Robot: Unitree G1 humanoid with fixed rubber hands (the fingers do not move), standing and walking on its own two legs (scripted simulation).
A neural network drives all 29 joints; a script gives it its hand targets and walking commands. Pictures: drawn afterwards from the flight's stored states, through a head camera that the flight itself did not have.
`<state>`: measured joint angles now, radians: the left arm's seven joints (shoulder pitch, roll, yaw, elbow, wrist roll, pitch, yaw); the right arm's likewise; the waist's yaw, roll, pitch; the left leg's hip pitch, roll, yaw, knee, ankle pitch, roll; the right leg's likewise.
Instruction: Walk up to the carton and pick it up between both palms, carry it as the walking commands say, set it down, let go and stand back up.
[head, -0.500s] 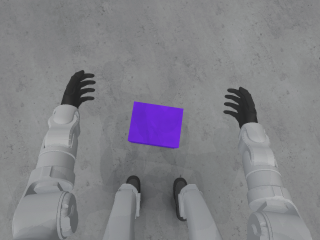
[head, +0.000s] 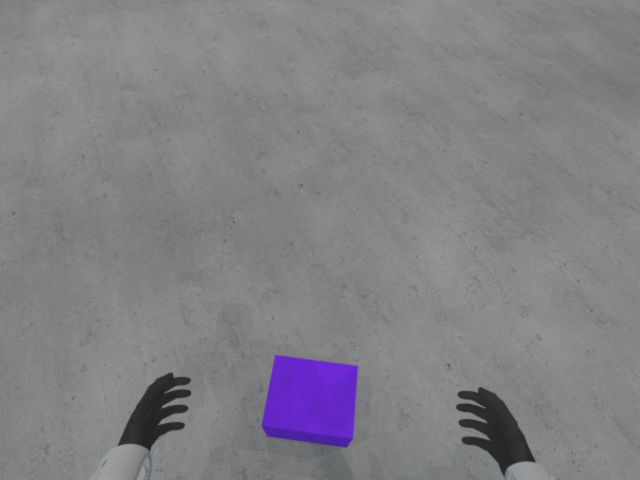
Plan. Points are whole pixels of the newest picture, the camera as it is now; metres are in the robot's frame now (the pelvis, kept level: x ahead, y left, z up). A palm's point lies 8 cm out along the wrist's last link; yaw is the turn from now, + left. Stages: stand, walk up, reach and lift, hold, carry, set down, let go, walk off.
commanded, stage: let go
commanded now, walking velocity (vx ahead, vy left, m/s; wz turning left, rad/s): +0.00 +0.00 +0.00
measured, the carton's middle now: (311, 402) +0.37 +0.01 -0.68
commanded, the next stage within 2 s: stand in 0.54 s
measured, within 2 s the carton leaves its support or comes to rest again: neither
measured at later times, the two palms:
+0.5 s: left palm out of the picture +0.16 +0.23 -0.06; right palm (525, 470) +0.16 -0.23 -0.05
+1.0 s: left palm out of the picture +0.12 +0.30 -0.08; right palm out of the picture +0.14 -0.29 -0.08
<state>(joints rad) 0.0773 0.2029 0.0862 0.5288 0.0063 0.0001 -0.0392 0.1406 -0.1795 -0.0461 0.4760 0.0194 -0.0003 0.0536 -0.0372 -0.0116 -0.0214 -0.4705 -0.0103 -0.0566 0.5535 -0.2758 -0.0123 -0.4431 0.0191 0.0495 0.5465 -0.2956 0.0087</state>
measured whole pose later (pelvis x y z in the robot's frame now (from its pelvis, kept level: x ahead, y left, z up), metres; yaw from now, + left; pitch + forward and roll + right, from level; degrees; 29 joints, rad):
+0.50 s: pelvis +0.00 +0.00 +0.01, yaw -1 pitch -5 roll +0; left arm 0.22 0.22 0.04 0.43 0.00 0.12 -0.07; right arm 0.20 -0.22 -0.03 0.40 -0.01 0.16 0.06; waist 0.00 -0.01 0.13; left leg -0.09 -0.01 -0.04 0.44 -0.26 -0.01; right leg -0.07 0.01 0.06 0.45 -0.29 0.01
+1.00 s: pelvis +0.01 +0.01 +0.01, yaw +0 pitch -1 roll +0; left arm 0.21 0.35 0.03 0.77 0.04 0.01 0.02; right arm 0.14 -0.35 -0.02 0.81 -0.04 0.00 -0.02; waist 0.01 0.00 0.01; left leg -0.17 -0.01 -0.04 0.46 -0.28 0.00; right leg -0.14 0.01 0.05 0.45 -0.29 0.01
